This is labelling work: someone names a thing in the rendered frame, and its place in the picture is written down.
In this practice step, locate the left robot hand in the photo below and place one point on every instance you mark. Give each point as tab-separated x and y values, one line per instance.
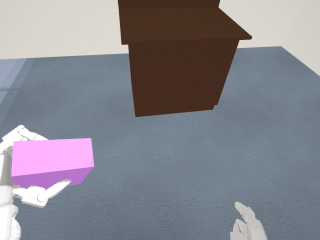
34	195

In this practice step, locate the table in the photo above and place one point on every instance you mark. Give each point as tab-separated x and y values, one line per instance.
180	53

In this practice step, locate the left robot forearm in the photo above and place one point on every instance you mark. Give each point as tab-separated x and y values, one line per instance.
10	229

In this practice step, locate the sponge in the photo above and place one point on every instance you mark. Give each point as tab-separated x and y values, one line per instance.
43	163

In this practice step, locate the right robot hand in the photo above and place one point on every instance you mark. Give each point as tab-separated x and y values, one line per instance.
252	230

